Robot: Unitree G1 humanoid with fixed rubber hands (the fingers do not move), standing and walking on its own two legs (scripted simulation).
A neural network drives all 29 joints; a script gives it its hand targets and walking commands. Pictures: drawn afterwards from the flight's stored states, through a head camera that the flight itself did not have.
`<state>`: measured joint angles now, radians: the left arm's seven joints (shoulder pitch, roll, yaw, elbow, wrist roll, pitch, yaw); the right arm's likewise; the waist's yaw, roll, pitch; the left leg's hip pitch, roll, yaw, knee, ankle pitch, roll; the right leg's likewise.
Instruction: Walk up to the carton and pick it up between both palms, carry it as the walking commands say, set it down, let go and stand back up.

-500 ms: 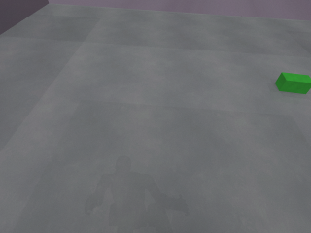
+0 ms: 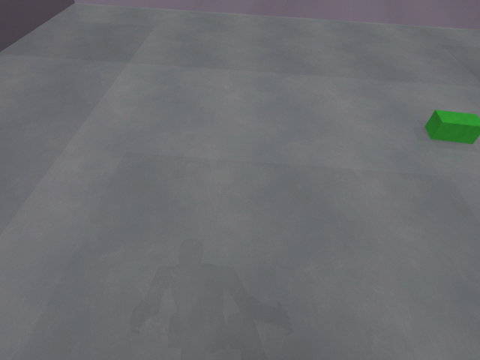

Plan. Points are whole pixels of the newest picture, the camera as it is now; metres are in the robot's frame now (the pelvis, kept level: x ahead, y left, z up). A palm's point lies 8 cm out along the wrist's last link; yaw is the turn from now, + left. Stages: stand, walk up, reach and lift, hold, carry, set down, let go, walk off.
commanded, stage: walk up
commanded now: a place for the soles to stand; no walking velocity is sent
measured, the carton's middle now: (453, 126) +1.73 -1.51 -0.69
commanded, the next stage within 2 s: none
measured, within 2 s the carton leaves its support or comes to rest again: neither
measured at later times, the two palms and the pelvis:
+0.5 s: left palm (120, 336) +0.20 +0.22 -0.09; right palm out of the picture +0.11 -0.45 -0.09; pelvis +0.07 -0.10 -0.01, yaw -9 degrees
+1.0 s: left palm (199, 214) +0.47 +0.11 -0.10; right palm out of the picture +0.26 -0.50 -0.09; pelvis +0.28 -0.16 -0.01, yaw -14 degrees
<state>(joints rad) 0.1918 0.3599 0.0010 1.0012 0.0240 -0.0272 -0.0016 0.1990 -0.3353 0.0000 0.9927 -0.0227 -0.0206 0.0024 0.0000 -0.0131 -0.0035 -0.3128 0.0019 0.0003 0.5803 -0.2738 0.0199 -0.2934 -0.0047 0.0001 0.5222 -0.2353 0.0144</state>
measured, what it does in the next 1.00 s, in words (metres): walks ahead: right foot, then left foot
